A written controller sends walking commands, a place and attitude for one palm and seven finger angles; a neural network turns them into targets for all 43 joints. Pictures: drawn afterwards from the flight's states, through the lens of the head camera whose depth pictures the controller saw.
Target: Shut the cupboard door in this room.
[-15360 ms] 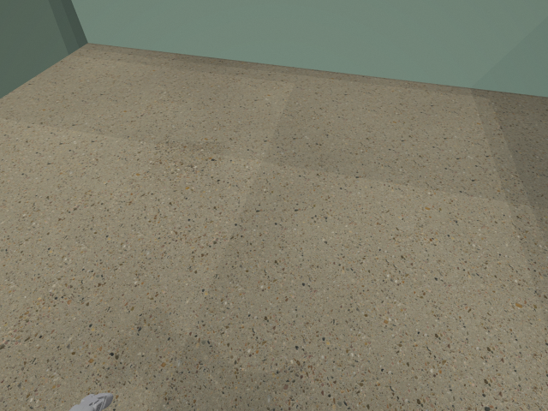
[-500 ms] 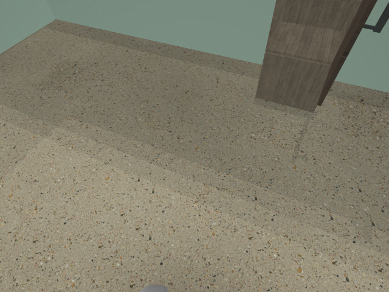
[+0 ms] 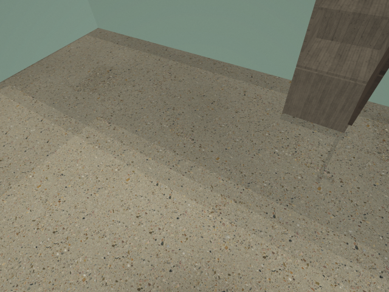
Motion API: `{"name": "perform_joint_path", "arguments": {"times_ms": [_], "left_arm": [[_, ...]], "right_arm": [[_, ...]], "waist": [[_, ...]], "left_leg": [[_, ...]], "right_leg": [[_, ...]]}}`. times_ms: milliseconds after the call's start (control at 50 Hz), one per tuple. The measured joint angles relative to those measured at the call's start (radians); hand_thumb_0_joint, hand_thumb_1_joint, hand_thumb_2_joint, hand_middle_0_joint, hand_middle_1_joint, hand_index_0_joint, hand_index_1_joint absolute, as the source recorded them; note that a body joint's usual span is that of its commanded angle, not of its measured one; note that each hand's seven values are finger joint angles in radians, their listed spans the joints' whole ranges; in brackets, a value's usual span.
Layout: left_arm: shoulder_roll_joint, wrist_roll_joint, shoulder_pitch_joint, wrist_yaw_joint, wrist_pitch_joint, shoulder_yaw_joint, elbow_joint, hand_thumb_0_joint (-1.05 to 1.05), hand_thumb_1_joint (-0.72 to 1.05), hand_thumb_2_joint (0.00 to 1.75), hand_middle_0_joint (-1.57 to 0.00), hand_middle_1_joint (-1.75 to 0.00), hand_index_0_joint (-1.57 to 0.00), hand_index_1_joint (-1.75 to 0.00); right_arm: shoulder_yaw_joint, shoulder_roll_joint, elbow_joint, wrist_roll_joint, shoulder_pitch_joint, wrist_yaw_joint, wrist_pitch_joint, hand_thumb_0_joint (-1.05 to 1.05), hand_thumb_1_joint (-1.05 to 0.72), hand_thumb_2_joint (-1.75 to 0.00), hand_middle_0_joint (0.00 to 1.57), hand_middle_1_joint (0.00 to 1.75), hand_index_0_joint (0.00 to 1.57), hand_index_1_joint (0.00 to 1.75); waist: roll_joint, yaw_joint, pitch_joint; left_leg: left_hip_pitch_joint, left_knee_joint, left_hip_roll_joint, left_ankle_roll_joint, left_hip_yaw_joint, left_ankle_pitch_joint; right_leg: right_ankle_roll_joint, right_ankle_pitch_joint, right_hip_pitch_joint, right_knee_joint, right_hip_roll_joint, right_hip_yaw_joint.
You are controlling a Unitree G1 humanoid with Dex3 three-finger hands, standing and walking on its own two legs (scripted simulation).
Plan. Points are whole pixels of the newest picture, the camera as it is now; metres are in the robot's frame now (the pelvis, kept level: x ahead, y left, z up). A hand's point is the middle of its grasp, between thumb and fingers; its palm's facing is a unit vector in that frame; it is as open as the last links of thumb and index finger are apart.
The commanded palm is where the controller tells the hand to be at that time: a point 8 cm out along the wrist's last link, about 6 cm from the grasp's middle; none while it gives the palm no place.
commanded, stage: stand and wait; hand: left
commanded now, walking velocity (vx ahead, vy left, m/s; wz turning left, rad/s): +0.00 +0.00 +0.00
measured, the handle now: out of the picture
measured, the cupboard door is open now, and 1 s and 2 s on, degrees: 85 85 85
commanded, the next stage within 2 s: turn or walk to find it in 0.06 s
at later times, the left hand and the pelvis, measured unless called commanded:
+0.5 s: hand out of the picture -0.02 +0.23 -0.18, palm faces +0.22 -0.95 -0.21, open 7.4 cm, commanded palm none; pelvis -0.01 +0.02 +0.00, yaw +9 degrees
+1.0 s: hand out of the picture +0.03 +0.22 -0.14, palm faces +0.31 -0.91 -0.27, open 7.4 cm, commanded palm none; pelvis -0.03 -0.01 +0.01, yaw +19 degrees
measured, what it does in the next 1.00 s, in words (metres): steps on the spot, turning left: left foot, then right foot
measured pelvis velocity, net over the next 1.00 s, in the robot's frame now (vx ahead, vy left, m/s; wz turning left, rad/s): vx -0.03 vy -0.01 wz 0.33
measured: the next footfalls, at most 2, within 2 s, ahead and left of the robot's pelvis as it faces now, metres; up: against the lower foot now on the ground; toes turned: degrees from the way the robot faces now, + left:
left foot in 0.44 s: +0.00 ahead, +0.12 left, +0.00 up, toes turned +14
right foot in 1.00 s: +0.05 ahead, -0.10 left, +0.00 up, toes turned +16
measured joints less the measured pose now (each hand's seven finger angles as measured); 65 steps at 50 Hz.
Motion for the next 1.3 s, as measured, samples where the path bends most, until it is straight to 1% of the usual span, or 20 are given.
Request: {"name": "perform_joint_path", "arguments": {"times_ms": [60, 120, 200, 300, 400, 440, 460, 520, 600, 700, 840, 920, 960, 980, 1000, 1020, 1060, 1140, 1220, 1300], "left_arm": [[-0.028, 0.002, 0.021, 0.000, -0.006, -0.013, 0.006, 0.00, 0.91, 0.90, -0.20, -0.30, -0.20, -0.30], [-0.047, 0.000, 0.036, 0.002, -0.002, -0.017, 0.019, 0.00, 0.90, 0.90, -0.20, -0.30, -0.20, -0.30], [-0.048, -0.001, 0.044, 0.008, -0.001, -0.011, 0.033, 0.00, 0.92, 0.89, -0.20, -0.30, -0.20, -0.30], [-0.035, 0.004, 0.048, 0.012, -0.002, 0.000, 0.038, 0.00, 0.91, 0.89, -0.20, -0.30, -0.20, -0.30], [-0.007, 0.006, 0.050, 0.015, 0.005, 0.014, 0.049, 0.00, 0.91, 0.89, -0.20, -0.30, -0.20, -0.30], [0.006, 0.001, 0.056, 0.015, 0.014, 0.018, 0.055, 0.00, 0.91, 0.89, -0.20, -0.30, -0.20, -0.30], [0.017, -0.003, 0.057, 0.014, 0.021, 0.022, 0.059, 0.00, 0.91, 0.89, -0.20, -0.30, -0.20, -0.30], [0.033, -0.005, 0.055, 0.016, 0.056, 0.032, 0.067, 0.00, 0.91, 0.89, -0.20, -0.30, -0.20, -0.30], [0.035, -0.001, 0.028, 0.005, 0.063, 0.036, 0.067, 0.01, 0.91, 0.90, -0.20, -0.30, -0.20, -0.30], [0.042, -0.003, -0.001, 0.006, 0.049, 0.037, 0.040, 0.00, 0.91, 0.90, -0.20, -0.30, -0.20, -0.30], [0.036, -0.008, -0.048, 0.013, 0.054, 0.032, 0.008, 0.00, 0.91, 0.90, -0.19, -0.30, -0.20, -0.30], [0.017, -0.013, -0.074, 0.012, 0.048, 0.023, -0.017, 0.00, 0.91, 0.90, -0.19, -0.30, -0.20, -0.30], [0.006, -0.015, -0.079, 0.010, 0.038, 0.018, -0.030, 0.00, 0.91, 0.90, -0.20, -0.30, -0.20, -0.30], [0.003, -0.016, -0.077, 0.009, 0.031, 0.015, -0.038, 0.00, 0.91, 0.90, -0.20, -0.30, -0.20, -0.30], [-0.004, -0.013, -0.074, 0.010, 0.022, 0.013, -0.041, 0.00, 0.91, 0.90, -0.20, -0.30, -0.20, -0.30], [-0.015, -0.008, -0.072, 0.011, 0.015, 0.010, -0.043, 0.00, 0.91, 0.90, -0.20, -0.30, -0.20, -0.30], [-0.028, -0.006, -0.054, 0.012, 0.011, 0.002, -0.049, 0.00, 0.91, 0.90, -0.20, -0.30, -0.20, -0.30], [-0.044, -0.007, -0.011, 0.014, 0.016, -0.001, -0.040, 0.00, 0.90, 0.89, -0.20, -0.30, -0.20, -0.30], [-0.048, -0.005, 0.020, 0.013, 0.012, -0.002, -0.025, 0.00, 0.90, 0.89, -0.20, -0.30, -0.20, -0.30], [-0.043, 0.001, 0.047, 0.013, 0.008, 0.002, -0.017, 0.00, 0.90, 0.89, -0.20, -0.30, -0.20, -0.30]], "right_arm": [[-0.005, -0.006, 0.023, 0.001, 0.025, -0.002, 0.021, 0.01, -0.91, -0.90, 0.20, 0.30, 0.20, 0.30], [-0.004, -0.005, 0.043, 0.001, 0.038, 0.002, 0.022, 0.01, -0.91, -0.90, 0.20, 0.30, 0.20, 0.30], [-0.005, 0.001, 0.062, 0.003, 0.059, 0.007, 0.024, 0.01, -0.91, -0.90, 0.20, 0.30, 0.20, 0.30], [-0.001, 0.011, 0.081, 0.005, 0.069, 0.009, 0.032, 0.01, -0.91, -0.90, 0.20, 0.30, 0.20, 0.30], [0.006, 0.025, 0.072, 0.008, 0.048, 0.009, 0.022, 0.01, -0.91, -0.90, 0.20, 0.30, 0.20, 0.30], [0.008, 0.026, 0.057, 0.007, 0.043, 0.011, 0.010, 0.01, -0.91, -0.90, 0.20, 0.30, 0.20, 0.30], [0.008, 0.033, 0.052, 0.004, 0.037, 0.011, 0.003, 0.01, -0.91, -0.90, 0.20, 0.30, 0.20, 0.30], [0.013, 0.048, 0.030, -0.005, 0.028, 0.010, -0.008, 0.01, -0.91, -0.90, 0.20, 0.30, 0.20, 0.30], [0.021, 0.053, 0.015, -0.007, 0.027, -0.004, -0.019, 0.01, -0.91, -0.90, 0.20, 0.30, 0.20, 0.30], [0.024, 0.060, 0.007, -0.003, 0.033, -0.004, -0.029, 0.01, -0.91, -0.90, 0.20, 0.30, 0.20, 0.30], [0.011, 0.056, 0.000, -0.009, 0.062, 0.000, -0.023, 0.01, -0.91, -0.90, 0.20, 0.30, 0.21, 0.30], [0.000, 0.038, 0.003, -0.013, 0.079, 0.003, -0.008, 0.01, -0.90, -0.90, 0.20, 0.30, 0.21, 0.30], [-0.006, 0.027, 0.005, -0.013, 0.088, 0.004, -0.002, 0.01, -0.90, -0.90, 0.20, 0.30, 0.20, 0.30], [-0.009, 0.023, 0.006, -0.010, 0.094, 0.005, 0.001, 0.01, -0.90, -0.90, 0.20, 0.30, 0.20, 0.30], [-0.013, 0.015, 0.007, -0.006, 0.099, 0.006, 0.004, 0.01, -0.90, -0.90, 0.20, 0.30, 0.20, 0.30], [-0.018, 0.007, 0.011, -0.004, 0.097, 0.006, 0.009, 0.01, -0.90, -0.90, 0.20, 0.30, 0.20, 0.30], [-0.027, -0.004, 0.012, -0.005, 0.099, 0.007, 0.024, 0.01, -0.91, -0.90, 0.20, 0.30, 0.20, 0.30], [-0.040, -0.024, 0.013, -0.011, 0.098, 0.018, 0.037, 0.01, -0.91, -0.90, 0.20, 0.30, 0.20, 0.30], [-0.042, -0.033, 0.014, -0.011, 0.097, 0.023, 0.039, 0.01, -0.91, -0.90, 0.20, 0.30, 0.20, 0.30], [-0.037, -0.031, 0.022, -0.010, 0.082, 0.023, 0.046, 0.01, -0.91, -0.90, 0.20, 0.30, 0.20, 0.30]], "waist": [[0.005, 0.003, -0.011], [-0.003, 0.005, -0.005], [-0.011, -0.003, 0.006], [-0.034, 0.008, 0.018], [-0.066, 0.020, 0.022], [-0.072, 0.016, 0.015], [-0.092, 0.016, 0.013], [-0.113, 0.021, 0.000], [-0.091, 0.015, -0.011], [-0.081, 0.012, -0.014], [-0.066, -0.018, -0.010], [-0.042, -0.038, -0.003], [-0.031, -0.042, -0.004], [-0.029, -0.042, -0.008], [-0.018, -0.039, -0.009], [-0.003, -0.039, -0.003], [0.001, -0.039, -0.004], [-0.002, -0.034, -0.008], [-0.005, -0.031, -0.007], [-0.023, -0.011, -0.003]], "left_leg": [[-0.063, 0.186, -0.022, 0.014, -0.009, -0.083], [-0.100, 0.290, -0.018, 0.011, 0.002, -0.042], [-0.125, 0.331, -0.004, -0.009, 0.006, -0.002], [-0.102, 0.247, 0.005, -0.022, 0.040, -0.032], [-0.042, 0.065, 0.006, -0.016, 0.085, -0.012], [0.004, -0.059, 0.008, -0.005, 0.099, 0.075], [0.007, -0.071, -0.006, 0.017, 0.106, 0.084], [0.004, -0.072, -0.024, 0.074, 0.111, 0.084], [0.023, -0.162, -0.036, 0.090, 0.083, 0.143], [0.037, -0.238, -0.055, 0.098, 0.056, 0.196], [0.019, -0.231, -0.071, 0.088, 0.013, 0.211], [-0.011, -0.196, -0.074, 0.069, -0.019, 0.209], [-0.034, -0.168, -0.079, 0.055, -0.036, 0.203], [-0.049, -0.147, -0.084, 0.046, -0.042, 0.196], [-0.068, -0.115, -0.084, 0.037, -0.052, 0.184], [-0.091, -0.053, -0.081, 0.028, -0.059, 0.114], [-0.158, 0.139, -0.091, 0.017, -0.046, -0.013], [-0.245, 0.444, -0.060, -0.005, -0.012, 0.020], [-0.250, 0.511, -0.011, -0.031, -0.012, 0.078], [-0.202, 0.433, 0.019, -0.045, -0.001, 0.049]], "right_leg": [[-0.039, -0.014, 0.025, -0.029, -0.008, -0.012], [-0.043, 0.020, 0.055, -0.092, -0.007, -0.015], [-0.047, 0.045, 0.077, -0.142, -0.004, -0.045], [-0.043, 0.047, 0.080, -0.148, -0.014, -0.084], [-0.022, 0.028, 0.065, -0.103, -0.038, -0.123], [-0.005, 0.006, 0.049, -0.057, -0.050, -0.141], [0.005, -0.010, 0.035, -0.022, -0.070, -0.139], [0.036, -0.169, -0.046, 0.181, -0.057, -0.051], [0.056, -0.123, -0.130, 0.390, -0.035, 0.031], [0.084, -0.072, -0.162, 0.444, -0.038, 0.079], [0.096, -0.120, -0.124, 0.319, -0.024, 0.091], [0.082, -0.127, -0.069, 0.162, 0.000, 0.081], [0.074, -0.073, -0.023, 0.047, 0.012, 0.074], [0.070, -0.021, 0.011, -0.032, 0.014, 0.068], [0.040, 0.010, 0.030, -0.080, 0.020, 0.057], [0.010, 0.015, 0.031, -0.075, 0.026, 0.044], [-0.023, 0.007, 0.037, -0.066, 0.012, 0.021], [-0.033, 0.027, 0.075, -0.118, -0.012, -0.016], [-0.034, 0.039, 0.094, -0.145, -0.027, -0.061], [-0.032, 0.036, 0.090, -0.141, -0.046, -0.098]]}}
